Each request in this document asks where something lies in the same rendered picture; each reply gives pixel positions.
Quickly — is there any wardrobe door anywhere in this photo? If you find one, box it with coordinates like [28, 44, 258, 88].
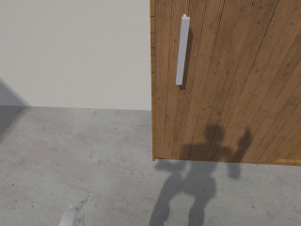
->
[155, 0, 301, 164]
[278, 132, 301, 160]

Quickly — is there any robot left hand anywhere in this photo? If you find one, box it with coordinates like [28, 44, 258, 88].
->
[58, 195, 92, 226]

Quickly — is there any handle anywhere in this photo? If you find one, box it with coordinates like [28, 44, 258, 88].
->
[176, 14, 190, 85]

